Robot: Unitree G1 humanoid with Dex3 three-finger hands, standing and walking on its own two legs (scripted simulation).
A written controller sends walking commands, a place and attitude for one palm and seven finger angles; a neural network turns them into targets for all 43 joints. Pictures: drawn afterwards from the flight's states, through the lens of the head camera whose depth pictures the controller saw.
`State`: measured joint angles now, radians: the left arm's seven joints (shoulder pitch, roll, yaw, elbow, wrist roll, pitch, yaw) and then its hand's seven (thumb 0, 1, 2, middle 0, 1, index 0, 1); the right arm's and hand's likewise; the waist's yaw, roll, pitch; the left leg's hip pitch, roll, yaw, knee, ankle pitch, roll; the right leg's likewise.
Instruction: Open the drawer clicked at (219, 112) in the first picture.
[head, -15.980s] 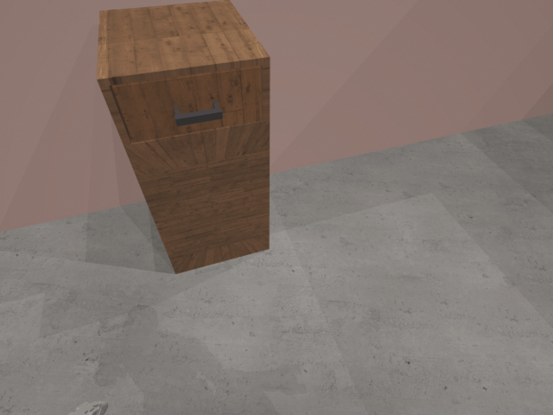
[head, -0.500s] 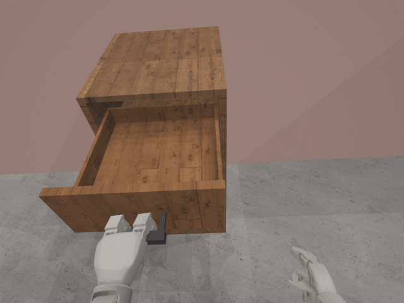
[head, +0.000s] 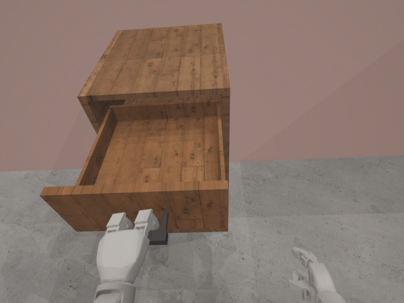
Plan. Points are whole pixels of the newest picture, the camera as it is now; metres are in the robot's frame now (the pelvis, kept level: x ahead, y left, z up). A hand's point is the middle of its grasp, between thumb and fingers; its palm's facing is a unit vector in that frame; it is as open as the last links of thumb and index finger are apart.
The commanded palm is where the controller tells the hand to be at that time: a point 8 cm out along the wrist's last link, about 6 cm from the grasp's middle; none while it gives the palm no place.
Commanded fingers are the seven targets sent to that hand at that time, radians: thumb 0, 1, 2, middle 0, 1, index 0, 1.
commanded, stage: open the thumb to release the handle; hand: left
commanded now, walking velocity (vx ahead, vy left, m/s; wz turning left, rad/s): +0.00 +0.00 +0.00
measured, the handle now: (139, 228) +0.26 +0.17 +0.02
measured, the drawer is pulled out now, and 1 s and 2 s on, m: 0.30 0.29 0.29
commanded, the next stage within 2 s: lift the hand off the handle in 0.20 s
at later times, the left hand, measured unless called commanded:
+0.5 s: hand (137, 256) +0.21 +0.16 -0.01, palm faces +0.04 -0.13 -0.99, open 13.8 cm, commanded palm +0.18 +0.17 +0.04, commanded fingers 0.00 -0.50 0.30 -0.30 -1.20 -0.30 -1.20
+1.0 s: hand (130, 242) +0.22 +0.17 +0.04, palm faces +0.06 -0.17 -0.98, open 13.9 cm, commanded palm +0.18 +0.17 +0.10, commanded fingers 0.00 -0.50 0.30 -0.30 -1.20 -0.30 -1.20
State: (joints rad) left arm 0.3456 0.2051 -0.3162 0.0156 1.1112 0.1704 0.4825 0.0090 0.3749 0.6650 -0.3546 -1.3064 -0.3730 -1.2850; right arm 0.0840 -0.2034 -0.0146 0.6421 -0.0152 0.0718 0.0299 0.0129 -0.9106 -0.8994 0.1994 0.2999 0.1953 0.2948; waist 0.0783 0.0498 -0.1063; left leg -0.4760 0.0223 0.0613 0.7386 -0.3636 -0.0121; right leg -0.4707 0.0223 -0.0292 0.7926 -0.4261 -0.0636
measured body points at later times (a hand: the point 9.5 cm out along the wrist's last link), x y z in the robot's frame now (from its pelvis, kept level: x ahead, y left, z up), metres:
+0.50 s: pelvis -0.01 +0.00 +0.00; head -0.01 -0.04 +0.45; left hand +0.20 +0.17 +0.05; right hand +0.20 -0.21 -0.10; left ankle +0.01 +0.13 -0.71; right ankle -0.01 -0.08 -0.71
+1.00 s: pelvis -0.01 +0.00 +0.01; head -0.02 -0.04 +0.46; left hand +0.21 +0.17 +0.09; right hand +0.21 -0.20 -0.09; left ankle +0.01 +0.13 -0.71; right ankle -0.01 -0.08 -0.71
